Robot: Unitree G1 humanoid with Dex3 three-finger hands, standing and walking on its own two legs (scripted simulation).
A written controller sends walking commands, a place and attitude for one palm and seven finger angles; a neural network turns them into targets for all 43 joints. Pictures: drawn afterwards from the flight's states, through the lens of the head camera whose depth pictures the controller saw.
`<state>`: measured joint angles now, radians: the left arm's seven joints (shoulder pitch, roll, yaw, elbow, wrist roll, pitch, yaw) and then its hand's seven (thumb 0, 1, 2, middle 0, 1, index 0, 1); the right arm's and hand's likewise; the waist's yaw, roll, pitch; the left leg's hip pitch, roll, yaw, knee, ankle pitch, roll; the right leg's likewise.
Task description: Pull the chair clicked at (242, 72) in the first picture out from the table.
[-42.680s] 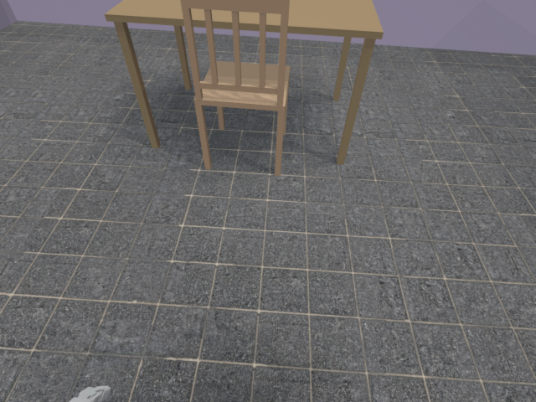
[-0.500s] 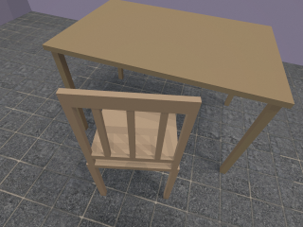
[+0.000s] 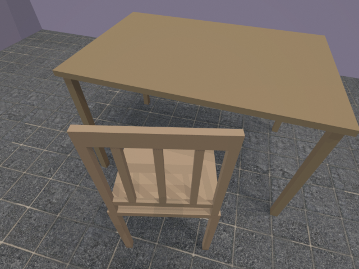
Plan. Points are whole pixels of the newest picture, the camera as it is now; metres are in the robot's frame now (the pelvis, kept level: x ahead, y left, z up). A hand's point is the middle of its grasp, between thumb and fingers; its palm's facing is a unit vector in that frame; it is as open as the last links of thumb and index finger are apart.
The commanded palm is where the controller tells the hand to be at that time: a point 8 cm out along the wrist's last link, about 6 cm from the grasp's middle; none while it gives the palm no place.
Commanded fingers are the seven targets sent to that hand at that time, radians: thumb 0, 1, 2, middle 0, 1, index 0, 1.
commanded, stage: come to a stop and stand still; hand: left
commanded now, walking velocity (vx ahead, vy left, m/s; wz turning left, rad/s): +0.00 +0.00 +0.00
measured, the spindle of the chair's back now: (160, 177) +0.39 +0.08 -0.09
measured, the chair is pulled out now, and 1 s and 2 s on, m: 0.22 0.22 0.22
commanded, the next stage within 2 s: look again from close up in 0.18 s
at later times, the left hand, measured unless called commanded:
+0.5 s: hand out of the picture +0.02 +0.17 -0.17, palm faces +0.00 -0.98 -0.20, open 7.4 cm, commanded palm none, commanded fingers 0.00 0.90 0.90 -0.20 -0.30 -0.20 -0.30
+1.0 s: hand out of the picture +0.00 +0.16 -0.17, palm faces +0.00 -0.98 -0.18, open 7.4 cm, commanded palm none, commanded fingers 0.00 0.90 0.90 -0.20 -0.30 -0.20 -0.30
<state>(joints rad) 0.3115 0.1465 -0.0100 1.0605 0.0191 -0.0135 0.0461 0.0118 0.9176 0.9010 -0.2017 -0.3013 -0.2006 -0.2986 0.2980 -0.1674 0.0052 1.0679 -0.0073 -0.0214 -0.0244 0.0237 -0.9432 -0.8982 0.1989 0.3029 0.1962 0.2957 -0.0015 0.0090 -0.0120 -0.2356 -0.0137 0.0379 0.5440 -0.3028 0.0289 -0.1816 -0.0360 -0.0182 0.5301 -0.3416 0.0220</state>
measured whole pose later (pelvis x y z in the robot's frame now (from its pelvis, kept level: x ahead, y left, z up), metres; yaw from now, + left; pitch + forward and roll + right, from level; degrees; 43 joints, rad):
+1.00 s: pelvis +0.00 -0.01 +0.01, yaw -1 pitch -1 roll +0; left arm 0.30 0.17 -0.02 1.09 0.02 -0.01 0.04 0.01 0.91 0.90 -0.20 -0.30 -0.20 -0.30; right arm 0.24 -0.16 0.01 1.12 0.00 -0.02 -0.02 0.01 -0.92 -0.90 0.20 0.30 0.20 0.30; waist 0.01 -0.03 0.03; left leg -0.18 0.00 0.05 0.44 -0.25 0.01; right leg -0.14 -0.02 -0.01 0.44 -0.29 0.01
